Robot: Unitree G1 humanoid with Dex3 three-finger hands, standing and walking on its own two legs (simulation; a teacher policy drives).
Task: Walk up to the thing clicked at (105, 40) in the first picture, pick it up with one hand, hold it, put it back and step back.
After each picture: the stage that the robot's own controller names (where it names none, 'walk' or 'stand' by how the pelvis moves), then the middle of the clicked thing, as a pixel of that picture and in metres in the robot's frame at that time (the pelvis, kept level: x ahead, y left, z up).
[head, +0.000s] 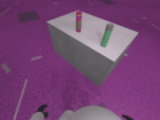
stand; (106, 36) +0.82 -0.17 +0.02
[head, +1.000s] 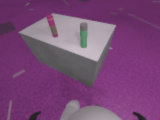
walk; (83, 36) +0.73 +0.10 +0.04
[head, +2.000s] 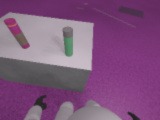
stand; (68, 43) +0.55 +0.18 +0.06
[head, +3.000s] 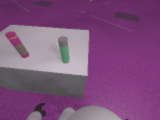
stand; (64, 51) +0.52 +0.21 +0.03
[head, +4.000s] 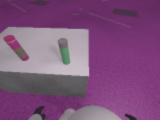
stand; (64, 52) +0.51 +0.21 +0.02
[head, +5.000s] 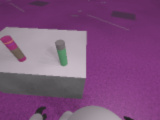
stand; (62, 54) +0.50 +0.23 +0.02
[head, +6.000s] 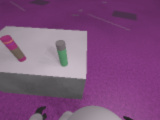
stand; (62, 54) +0.49 +0.23 +0.02
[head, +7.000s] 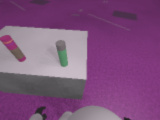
stand; (62, 55) +0.49 +0.22 +0.02
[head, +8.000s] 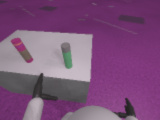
rise first; (67, 57) +0.49 +0.21 +0.02
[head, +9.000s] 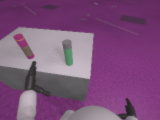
go down; (68, 54) +0.51 +0.20 +0.03
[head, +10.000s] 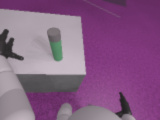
go down; (56, 47) +0.48 +0.20 +0.07
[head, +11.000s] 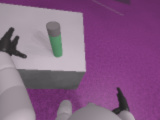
close in; (56, 42) +0.49 +0.20 +0.08
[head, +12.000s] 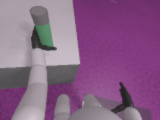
close; (44, 33) +0.52 +0.21 +0.12
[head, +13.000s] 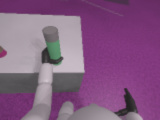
lift; (54, 49) +0.43 +0.19 +0.13
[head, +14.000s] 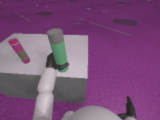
lift; (59, 53) +0.33 +0.17 +0.23
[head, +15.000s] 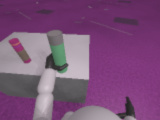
hold; (59, 54) +0.33 +0.18 +0.21
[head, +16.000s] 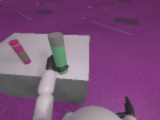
hold; (59, 56) +0.33 +0.17 +0.20
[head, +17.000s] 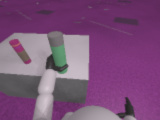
crouch; (59, 55) +0.33 +0.18 +0.21
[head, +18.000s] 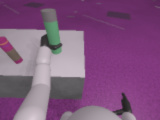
crouch; (53, 34) +0.46 +0.21 +0.25
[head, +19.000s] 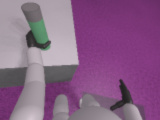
lower; (39, 31) +0.53 +0.23 +0.10
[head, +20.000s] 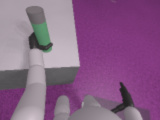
lower; (42, 33) +0.52 +0.22 +0.11
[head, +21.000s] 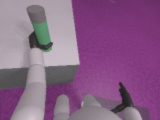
lower; (42, 33) +0.52 +0.22 +0.11
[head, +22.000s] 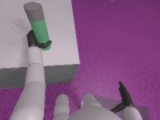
lower; (40, 31) +0.53 +0.22 +0.12
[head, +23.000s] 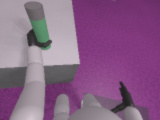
loosen; (41, 30) +0.53 +0.22 +0.12
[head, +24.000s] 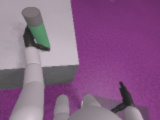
withdraw; (40, 34) +0.52 +0.23 +0.11
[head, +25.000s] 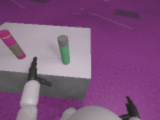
sink last; (64, 51) +0.48 +0.20 +0.07
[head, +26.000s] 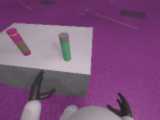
stand; (65, 48) +0.52 +0.22 +0.07
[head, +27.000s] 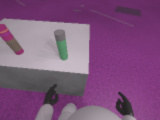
stand; (62, 46) +0.51 +0.22 +0.09
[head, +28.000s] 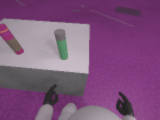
stand; (62, 46) +0.51 +0.22 +0.09
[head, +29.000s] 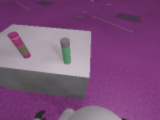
stand; (66, 52) +0.51 +0.21 +0.03
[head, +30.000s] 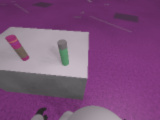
stand; (64, 54) +0.51 +0.22 +0.02
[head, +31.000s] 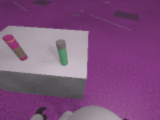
stand; (62, 54) +0.50 +0.22 +0.02
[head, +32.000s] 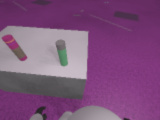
walk; (62, 54) +0.50 +0.23 +0.02
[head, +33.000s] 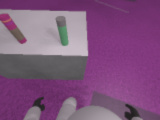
walk; (63, 32) +0.64 +0.24 +0.05
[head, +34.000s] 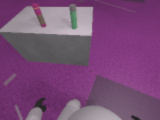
walk; (73, 17) +0.99 +0.23 +0.04
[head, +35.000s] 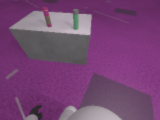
stand; (75, 20) +1.16 +0.23 +0.04
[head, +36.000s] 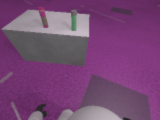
stand; (73, 21) +1.11 +0.21 +0.02
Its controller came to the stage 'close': yes
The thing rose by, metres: 0.21
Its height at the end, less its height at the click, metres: +0.00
